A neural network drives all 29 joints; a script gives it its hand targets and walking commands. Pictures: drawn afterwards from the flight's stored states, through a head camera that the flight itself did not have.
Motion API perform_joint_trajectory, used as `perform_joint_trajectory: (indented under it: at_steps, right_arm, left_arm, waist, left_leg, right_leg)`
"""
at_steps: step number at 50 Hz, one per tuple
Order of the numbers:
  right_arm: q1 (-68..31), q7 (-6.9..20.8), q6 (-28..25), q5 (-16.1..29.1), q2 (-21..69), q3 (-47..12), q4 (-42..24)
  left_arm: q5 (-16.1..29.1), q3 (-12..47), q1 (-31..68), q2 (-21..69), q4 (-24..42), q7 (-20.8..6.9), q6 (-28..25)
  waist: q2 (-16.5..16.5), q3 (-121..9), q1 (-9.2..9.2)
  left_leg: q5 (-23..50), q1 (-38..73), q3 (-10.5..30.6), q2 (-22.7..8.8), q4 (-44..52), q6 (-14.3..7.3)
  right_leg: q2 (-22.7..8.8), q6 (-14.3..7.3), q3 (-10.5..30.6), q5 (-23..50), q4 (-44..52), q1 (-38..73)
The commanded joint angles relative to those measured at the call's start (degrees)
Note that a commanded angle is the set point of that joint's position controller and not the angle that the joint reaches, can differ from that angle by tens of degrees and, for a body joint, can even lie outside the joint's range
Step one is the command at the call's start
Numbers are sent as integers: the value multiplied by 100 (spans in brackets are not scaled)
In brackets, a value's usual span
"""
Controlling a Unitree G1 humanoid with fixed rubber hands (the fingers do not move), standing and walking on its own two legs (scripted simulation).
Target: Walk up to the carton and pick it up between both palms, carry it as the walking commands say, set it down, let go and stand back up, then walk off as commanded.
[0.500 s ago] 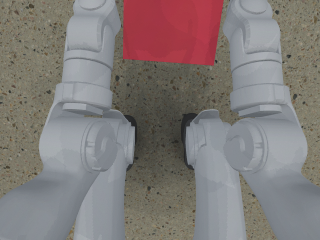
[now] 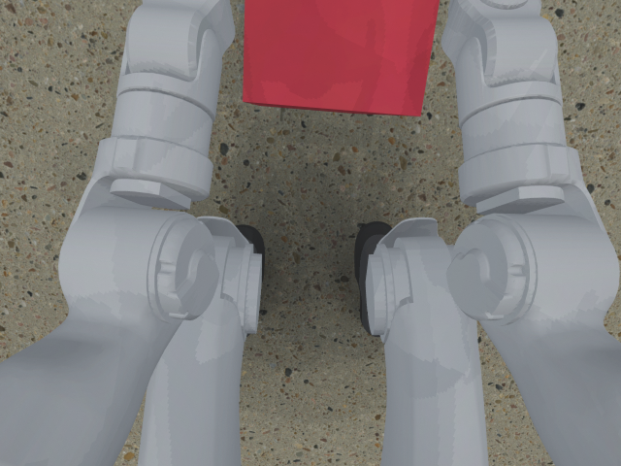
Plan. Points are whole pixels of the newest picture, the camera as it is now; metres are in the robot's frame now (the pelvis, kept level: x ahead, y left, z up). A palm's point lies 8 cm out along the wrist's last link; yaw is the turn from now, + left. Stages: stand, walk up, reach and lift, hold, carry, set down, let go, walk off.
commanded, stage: set down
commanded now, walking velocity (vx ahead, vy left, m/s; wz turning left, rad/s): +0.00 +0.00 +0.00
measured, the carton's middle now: out of the picture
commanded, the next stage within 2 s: none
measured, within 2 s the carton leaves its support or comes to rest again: neither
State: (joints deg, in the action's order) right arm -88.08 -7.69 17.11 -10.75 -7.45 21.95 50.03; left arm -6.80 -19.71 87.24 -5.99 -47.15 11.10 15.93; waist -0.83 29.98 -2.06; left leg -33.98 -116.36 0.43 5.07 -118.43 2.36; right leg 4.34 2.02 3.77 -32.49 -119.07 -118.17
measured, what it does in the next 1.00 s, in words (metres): stands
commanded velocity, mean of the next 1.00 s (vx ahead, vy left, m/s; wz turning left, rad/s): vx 0.00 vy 0.00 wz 0.00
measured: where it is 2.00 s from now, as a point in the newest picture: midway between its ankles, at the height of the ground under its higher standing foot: (308, 298)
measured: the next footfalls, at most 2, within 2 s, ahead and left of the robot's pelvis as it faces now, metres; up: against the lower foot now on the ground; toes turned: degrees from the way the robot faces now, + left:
none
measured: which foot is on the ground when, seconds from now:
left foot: down 0.00-1.00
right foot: down 0.00-1.00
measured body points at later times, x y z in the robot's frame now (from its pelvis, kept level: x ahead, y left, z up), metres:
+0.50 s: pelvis +0.00 +0.00 -0.01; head +0.38 -0.01 +0.21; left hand +0.57 +0.10 -0.19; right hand +0.56 -0.14 -0.19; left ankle +0.12 +0.12 -0.38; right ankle +0.12 -0.12 -0.38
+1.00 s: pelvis +0.00 +0.00 -0.02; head +0.38 -0.01 +0.21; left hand +0.58 +0.10 -0.19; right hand +0.57 -0.14 -0.19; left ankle +0.12 +0.12 -0.38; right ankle +0.12 -0.12 -0.38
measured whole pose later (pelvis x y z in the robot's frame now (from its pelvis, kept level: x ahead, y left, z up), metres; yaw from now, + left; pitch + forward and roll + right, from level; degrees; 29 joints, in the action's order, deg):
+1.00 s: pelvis +0.00 +0.00 -0.02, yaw +0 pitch +33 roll +2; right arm -88.2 -2.5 15.3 -10.7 -8.1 22.0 52.2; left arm -6.8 -23.6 87.4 -7.6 -50.9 7.2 14.1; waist -0.8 27.9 -2.4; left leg -33.7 -120.7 0.4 5.6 -121.2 2.4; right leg 4.3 2.2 3.7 -32.4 -121.7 -122.1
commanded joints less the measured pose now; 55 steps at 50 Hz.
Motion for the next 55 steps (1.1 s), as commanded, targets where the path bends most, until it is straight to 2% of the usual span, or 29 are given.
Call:
perform_joint_trajectory:
  at_steps: [1, 2, 3, 8, 13, 14, 17, 18, 20, 21, 22, 23, 25, 27, 31, 32, 35, 36, 37, 39, 40, 41, 42, 43, 44, 48, 49, 51, 55]
  right_arm:
    - [-3757, 1579, -466, 1060, 5034, -2446, -356]
    - [-3717, 1590, -474, 1073, 5086, -2434, -303]
    - [-3797, 1591, -501, 1058, 4961, -2393, -422]
    - [-3947, 1603, -573, 1118, 4966, -2419, -549]
    - [-3759, 1612, -538, 1034, 4899, -2329, -315]
    - [-3697, 1622, -541, 1014, 4939, -2306, -251]
    - [-3613, 1644, -524, 924, 4893, -2180, -188]
    - [-3635, 1651, -515, 988, 4903, -2235, -198]
    - [-3531, 1664, -522, 854, 4794, -2099, -123]
    - [-3484, 1680, -510, 842, 4818, -2074, -142]
    - [-3480, 1677, -510, 858, 4774, -2060, -136]
    - [-3516, 1692, -523, 816, 4726, -2068, -181]
    - [-3403, 1697, -512, 772, 4666, -1989, -70]
    - [-3285, 1719, -501, 685, 4671, -1889, -6]
    - [-3116, 1735, -499, 611, 4522, -1774, 62]
    - [-3184, 1745, -491, 569, 4537, -1741, 53]
    - [-2956, 1770, -483, 542, 4564, -1713, 137]
    - [-2901, 1776, -472, 472, 4523, -1606, 196]
    - [-2929, 1774, -489, 518, 4469, -1617, 147]
    - [-2761, 1786, -453, 417, 4472, -1551, 307]
    - [-2783, 1804, -461, 394, 4455, -1519, 276]
    - [-2798, 1799, -487, 402, 4420, -1522, 211]
    - [-2750, 1810, -466, 422, 4430, -1516, 268]
    - [-2755, 1811, -464, 343, 4375, -1508, 311]
    - [-2684, 1817, -460, 330, 4396, -1476, 351]
    - [-2645, 1803, -460, 257, 4288, -1367, 379]
    - [-2708, 1800, -473, 307, 4295, -1376, 336]
    - [-2637, 1786, -475, 273, 4222, -1368, 403]
    - [-2719, 1776, -484, 286, 4151, -1346, 351]
  left_arm:
    - [896, 2278, 3875, 5237, 251, -1701, -334]
    - [883, 2334, 3943, 5202, 318, -1707, -350]
    - [883, 2252, 3929, 5224, 257, -1714, -341]
    - [842, 2233, 3935, 5198, 282, -1726, -387]
    - [822, 2218, 3878, 5136, 164, -1743, -394]
    - [796, 2170, 3779, 5159, 45, -1752, -385]
    - [750, 2131, 3742, 5143, -25, -1799, -362]
    - [720, 2089, 3688, 5087, -49, -1803, -367]
    - [694, 2075, 3679, 5116, -94, -1812, -360]
    - [690, 2044, 3667, 5073, -40, -1818, -371]
    - [668, 2016, 3645, 5069, -88, -1815, -366]
    - [640, 2011, 3613, 5034, -100, -1824, -362]
    - [603, 1965, 3550, 5034, -202, -1836, -351]
    - [597, 1945, 3515, 5031, -254, -1858, -340]
    - [530, 1894, 3444, 4972, -287, -1871, -329]
    - [524, 1869, 3470, 4963, -292, -1884, -326]
    - [479, 1805, 3377, 4930, -325, -1878, -359]
    - [446, 1789, 3362, 4841, -376, -1887, -352]
    - [431, 1800, 3298, 4866, -378, -1872, -340]
    - [429, 1744, 3306, 4799, -391, -1890, -361]
    - [319, 1663, 3185, 4739, -492, -1900, -346]
    - [355, 1704, 3240, 4755, -442, -1895, -356]
    - [320, 1663, 3179, 4683, -477, -1897, -355]
    - [320, 1617, 3141, 4718, -541, -1908, -349]
    - [298, 1619, 3170, 4680, -519, -1914, -357]
    - [196, 1484, 3071, 4516, -584, -1938, -359]
    - [207, 1533, 3101, 4530, -566, -1929, -356]
    - [255, 1555, 3162, 4541, -541, -1930, -364]
    - [154, 1476, 3119, 4332, -580, -1928, -373]
  waist:
    - [114, -8379, -199]
    - [162, -8215, -157]
    - [129, -8222, -226]
    - [128, -8235, -132]
    - [166, -7944, -229]
    - [170, -7865, -176]
    - [167, -7562, -234]
    - [247, -7552, -94]
    - [252, -7351, -260]
    - [199, -7324, -249]
    - [306, -7266, -185]
    - [212, -7171, -206]
    - [304, -7024, -201]
    - [252, -6860, -319]
    - [425, -6655, -295]
    - [345, -6561, -336]
    - [399, -6548, -288]
    - [395, -6409, -368]
    - [506, -6433, -315]
    - [392, -6262, -342]
    - [373, -6164, -271]
    - [494, -6221, -301]
    - [471, -6191, -257]
    - [307, -6122, -317]
    - [390, -6068, -297]
    - [325, -5914, -289]
    - [445, -5956, -254]
    - [439, -5978, -331]
    - [414, -5851, -242]
  left_leg:
    - [2000, 2861, -477, 565, 406, -122]
    - [1943, 2706, -491, 554, 411, -129]
    - [1903, 2729, -487, 564, 405, -134]
    - [2052, 2702, -446, 543, 351, -143]
    - [1884, 2532, -437, 520, 325, -128]
    - [1822, 2477, -457, 541, 340, -132]
    - [1723, 2291, -429, 541, 368, -133]
    - [1717, 2305, -457, 527, 356, -138]
    - [1592, 2233, -418, 544, 358, -135]
    - [1615, 2228, -403, 534, 358, -140]
    - [1609, 2268, -421, 534, 351, -132]
    - [1592, 2149, -402, 535, 339, -138]
    - [1471, 2070, -429, 545, 330, -128]
    - [1414, 2036, -368, 535, 374, -132]
    - [1349, 1976, -384, 529, 359, -100]
    - [1319, 1910, -374, 543, 354, -121]
    - [1297, 1903, -388, 542, 329, -121]
    - [1260, 1855, -355, 528, 346, -130]
    - [1226, 1926, -373, 531, 351, -120]
    - [1192, 1715, -398, 534, 318, -116]
    - [1160, 1655, -403, 538, 335, -132]
    - [1195, 1724, -401, 539, 306, -131]
    - [1151, 1743, -396, 524, 316, -141]
    - [1127, 1643, -379, 541, 302, -147]
    - [1107, 1608, -405, 545, 297, -132]
    - [1025, 1526, -404, 524, 303, -151]
    - [1030, 1602, -394, 512, 290, -145]
    - [975, 1565, -386, 505, 252, -123]
    - [962, 1518, -400, 492, 246, -134]
  right_leg:
    - [266, -109, -587, 2210, 585, 3874]
    - [276, -106, -586, 2202, 597, 3769]
    - [260, -101, -590, 2150, 609, 3770]
    - [261, -108, -562, 2245, 524, 3684]
    - [217, -125, -541, 2102, 513, 3590]
    - [215, -117, -563, 2069, 506, 3589]
    - [221, -130, -574, 1986, 509, 3435]
    - [212, -141, -530, 1938, 495, 3408]
    - [213, -150, -589, 1834, 494, 3233]
    - [222, -138, -594, 1853, 483, 3203]
    - [214, -169, -550, 1764, 497, 3153]
    - [222, -147, -558, 1809, 496, 3129]
    - [211, -161, -566, 1699, 495, 3046]
    - [221, -156, -615, 1653, 470, 2948]
    - [207, -180, -603, 1592, 469, 2820]
    - [202, -170, -602, 1572, 480, 2781]
    - [203, -189, -569, 1560, 480, 2776]
    - [209, -180, -607, 1515, 455, 2638]
    - [205, -184, -620, 1455, 458, 2588]
    - [209, -191, -591, 1476, 477, 2616]
    - [216, -186, -579, 1452, 502, 2579]
    - [210, -209, -566, 1479, 473, 2553]
    - [220, -199, -566, 1417, 471, 2521]
    - [200, -187, -603, 1369, 470, 2474]
    - [200, -201, -571, 1396, 467, 2499]
    - [219, -181, -583, 1329, 506, 2452]
    - [234, -200, -568, 1297, 474, 2434]
    - [221, -224, -563, 1254, 476, 2470]
    - [223, -201, -561, 1247, 460, 2464]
